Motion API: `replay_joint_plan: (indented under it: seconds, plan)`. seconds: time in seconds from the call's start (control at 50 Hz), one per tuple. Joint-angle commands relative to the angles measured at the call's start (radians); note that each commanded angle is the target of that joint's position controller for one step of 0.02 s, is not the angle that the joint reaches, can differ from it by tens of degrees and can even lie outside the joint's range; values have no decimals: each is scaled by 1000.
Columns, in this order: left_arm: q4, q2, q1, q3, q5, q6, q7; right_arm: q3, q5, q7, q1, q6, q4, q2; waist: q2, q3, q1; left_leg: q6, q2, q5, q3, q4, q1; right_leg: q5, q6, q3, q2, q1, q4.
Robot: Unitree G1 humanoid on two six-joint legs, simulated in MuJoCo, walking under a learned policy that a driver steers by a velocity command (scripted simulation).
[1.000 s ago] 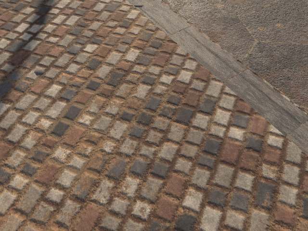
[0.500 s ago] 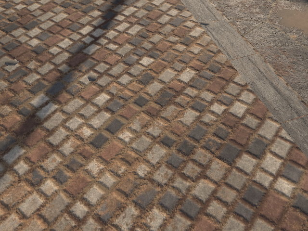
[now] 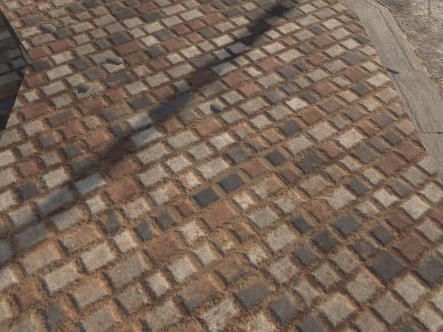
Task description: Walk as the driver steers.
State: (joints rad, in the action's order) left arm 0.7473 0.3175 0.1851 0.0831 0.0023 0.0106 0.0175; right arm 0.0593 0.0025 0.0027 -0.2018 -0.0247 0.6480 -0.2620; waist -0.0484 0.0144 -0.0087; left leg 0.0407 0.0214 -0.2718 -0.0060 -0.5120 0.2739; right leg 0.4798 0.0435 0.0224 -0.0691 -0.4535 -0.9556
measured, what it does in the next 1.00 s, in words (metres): walks ahead: right foot, then left foot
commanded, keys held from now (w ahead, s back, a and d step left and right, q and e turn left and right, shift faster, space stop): w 0.92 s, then w+e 0.08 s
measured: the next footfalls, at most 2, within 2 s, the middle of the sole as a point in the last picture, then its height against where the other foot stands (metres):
right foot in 0.40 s outside the picture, level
left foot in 0.92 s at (191, 304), level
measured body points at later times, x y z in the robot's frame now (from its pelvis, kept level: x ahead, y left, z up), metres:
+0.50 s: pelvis +0.16 -0.06 +0.00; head +0.18 -0.07 +0.45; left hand +0.30 +0.22 -0.09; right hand +0.22 -0.34 -0.13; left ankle +0.05 +0.09 -0.66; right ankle +0.19 -0.15 -0.74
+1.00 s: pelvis +0.43 -0.01 -0.01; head +0.47 -0.01 +0.44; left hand +0.44 +0.27 -0.15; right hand +0.63 -0.26 -0.10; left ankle +0.52 +0.08 -0.74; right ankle +0.25 -0.15 -0.65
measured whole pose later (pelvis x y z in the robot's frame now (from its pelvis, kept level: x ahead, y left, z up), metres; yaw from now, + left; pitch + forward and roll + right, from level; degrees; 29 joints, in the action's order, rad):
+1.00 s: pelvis +0.43 -0.01 -0.01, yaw +0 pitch +2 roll +0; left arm 0.87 0.29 0.37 0.04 0.03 -0.06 0.00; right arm 0.04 0.00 0.03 -0.10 0.09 0.69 -0.26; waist -0.01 0.05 -0.04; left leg 0.06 0.02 -0.14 0.06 -0.55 0.44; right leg 0.47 -0.03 -0.06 0.01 -0.22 -1.09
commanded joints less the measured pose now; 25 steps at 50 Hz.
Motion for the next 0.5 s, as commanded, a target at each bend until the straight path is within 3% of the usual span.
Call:
replay_joint_plan:
  seconds: [0.02, 0.08, 0.16, 0.3, 0.34, 0.38, 0.4, 0.42, 0.44, 0.46, 0.48, 0.5]
  plan:
    - [-78, 111, -82, 31, 4, -31, -6, 36, -8, -16, -48, 38, -19, -154, 233, 4, 46, 170, -258, -287, -372, 346, -188, -123, -8, -54, -23, -276, -79]
    - [-57, 85, -72, 26, 8, -62, -17, 34, 2, -23, -64, 62, -10, -146, 182, 5, 40, 163, -239, -153, -309, 373, -219, -271, -14, -47, -16, -271, 11]
    - [-57, 45, -108, 7, 9, -79, -27, 43, -7, -20, -90, 81, 15, -171, 171, 9, 56, 167, -240, -57, -249, 381, -205, -345, -7, -41, -8, -198, 215]
    - [-82, 54, -165, -9, 21, -98, -50, 52, -24, -4, -148, 80, 68, -200, 151, 53, 82, 177, -276, -51, -238, 347, -162, -318, -42, -26, 7, -93, 383]
    - [-77, 64, -132, -8, 24, -106, -54, 51, -27, -1, -144, 75, 77, -200, 149, 46, 54, 162, -278, -24, -235, 312, -153, -318, -69, -11, 16, -10, 428]
    - [-34, 90, -3, 7, 19, -108, -48, 41, -23, -1, -136, 70, 82, -177, 133, -5, -14, 124, -227, 112, -188, 183, -96, -316, -97, 22, 55, 203, 477]
    - [-4, 139, 133, 26, 17, -110, -38, 23, -13, -2, -129, 73, 77, -132, 73, -89, -76, 80, -160, 186, -111, -35, -15, -301, -137, -64, -12, 399, 493]
    - [12, 265, 249, 56, 0, -108, -34, 0, -6, -5, -159, 90, 28, -61, -189, -208, -87, -10, -13, -6, 19, -427, 298, -164, -277, -457, -248, 692, 576]
    - [22, 215, 296, 43, 6, -110, -43, 10, -13, -11, -132, 107, 21, -107, -217, -230, -113, -30, 26, -295, -77, -623, 466, 34, -343, -730, -313, 731, 708]
    - [11, 160, 225, 20, 8, -112, -44, 28, -34, -4, -104, 117, 19, -170, -135, -126, -89, -11, -41, -235, -112, -714, 550, 103, -314, -649, -306, 659, 721]
    - [-4, 124, 168, 8, 2, -110, -44, 27, -40, -1, -75, 119, 20, -168, -85, -66, -65, 2, -84, -148, -88, -712, 552, 55, -284, -543, -265, 576, 725]
    - [-10, 98, 125, -1, -1, -108, -44, 25, -27, 1, -54, 119, 20, -154, -46, -18, -48, 3, -112, -72, -76, -667, 544, -31, -273, -459, -225, 499, 748]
